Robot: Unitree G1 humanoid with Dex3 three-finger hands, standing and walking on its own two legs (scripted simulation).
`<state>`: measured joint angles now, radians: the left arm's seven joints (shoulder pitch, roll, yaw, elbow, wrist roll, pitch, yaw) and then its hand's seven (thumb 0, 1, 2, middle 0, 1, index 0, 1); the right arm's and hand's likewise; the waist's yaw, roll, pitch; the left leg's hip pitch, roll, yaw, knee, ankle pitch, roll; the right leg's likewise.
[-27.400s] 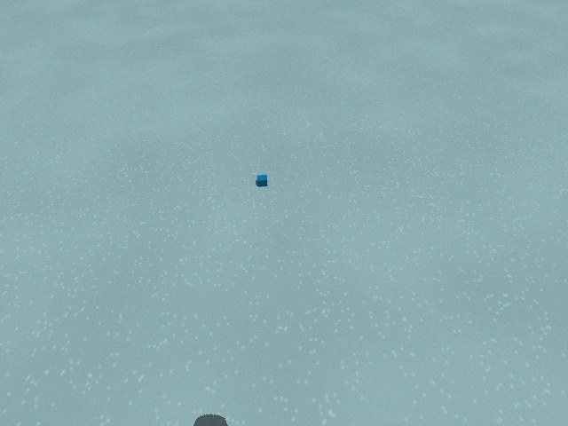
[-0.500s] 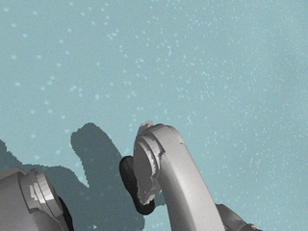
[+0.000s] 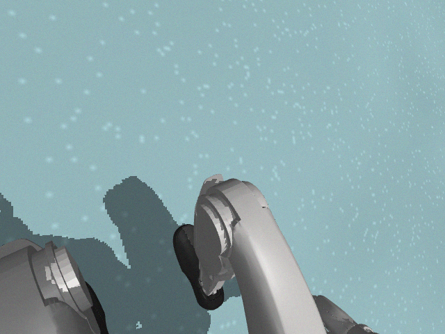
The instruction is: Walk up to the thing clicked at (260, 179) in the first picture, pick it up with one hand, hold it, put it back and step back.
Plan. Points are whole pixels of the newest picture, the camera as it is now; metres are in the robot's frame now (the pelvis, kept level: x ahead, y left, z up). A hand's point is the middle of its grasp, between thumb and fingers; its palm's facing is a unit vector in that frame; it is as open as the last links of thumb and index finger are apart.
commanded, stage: withdraw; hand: left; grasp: from above
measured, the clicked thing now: out of the picture +0.45 +0.36 -0.28
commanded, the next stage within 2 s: home in 0.80 s
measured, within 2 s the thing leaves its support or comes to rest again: neither
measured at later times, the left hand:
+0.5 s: hand out of the picture +0.42 +0.35 -0.07, palm faces -0.45 -0.11 -0.88, open 13.2 cm
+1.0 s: hand out of the picture +0.44 +0.37 -0.14, palm faces -0.39 -0.09 -0.91, open 13.1 cm
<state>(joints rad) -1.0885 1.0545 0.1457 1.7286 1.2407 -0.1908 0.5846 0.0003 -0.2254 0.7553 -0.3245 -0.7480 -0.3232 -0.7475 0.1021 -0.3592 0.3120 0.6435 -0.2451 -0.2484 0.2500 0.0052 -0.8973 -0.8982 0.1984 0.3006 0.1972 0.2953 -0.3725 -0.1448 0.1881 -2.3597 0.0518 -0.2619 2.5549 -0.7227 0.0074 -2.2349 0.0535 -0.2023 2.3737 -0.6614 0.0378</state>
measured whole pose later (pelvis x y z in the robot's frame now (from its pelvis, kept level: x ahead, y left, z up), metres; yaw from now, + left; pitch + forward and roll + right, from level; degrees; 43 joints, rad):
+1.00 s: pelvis -0.01 +0.00 +0.02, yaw +6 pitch +34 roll -10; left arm -1.01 0.86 0.10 1.37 1.25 -0.20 0.34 0.00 -0.31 0.90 -0.22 -0.83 -0.21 -0.83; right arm 0.24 -0.28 0.15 0.68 -0.14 -0.04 0.13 0.01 -0.89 -0.89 0.20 0.30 0.20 0.29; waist -0.29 -0.02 0.01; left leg -2.38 0.02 -0.14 2.42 -0.65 0.02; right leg -2.27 0.00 -0.11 2.33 -0.66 0.03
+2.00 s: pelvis +0.05 +0.00 +0.36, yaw +15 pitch +18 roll -4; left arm 0.24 0.26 0.06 0.10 -0.04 0.40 0.08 0.01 0.90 0.90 -0.20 -0.30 -0.20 -0.30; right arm 0.22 -0.21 0.06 0.55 0.05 -0.13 -0.14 0.01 -0.90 -0.90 0.20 0.30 0.20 0.30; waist -0.07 0.04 -0.18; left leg -1.06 0.03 -0.06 1.28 -0.54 0.00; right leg -0.99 0.00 -0.07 1.22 -0.54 0.00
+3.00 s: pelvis +0.08 +0.01 +0.41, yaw +17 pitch +10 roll -2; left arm 0.49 0.22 0.03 -0.11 -0.06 0.45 0.02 0.01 0.91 0.90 -0.20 -0.30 -0.20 -0.30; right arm 0.30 -0.23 0.04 0.55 0.01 -0.24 -0.19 0.02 -0.90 -0.90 0.20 0.30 0.20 0.30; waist -0.04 0.05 -0.15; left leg -0.69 0.03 -0.05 1.00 -0.48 -0.01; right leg -0.63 0.00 -0.07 0.94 -0.48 0.00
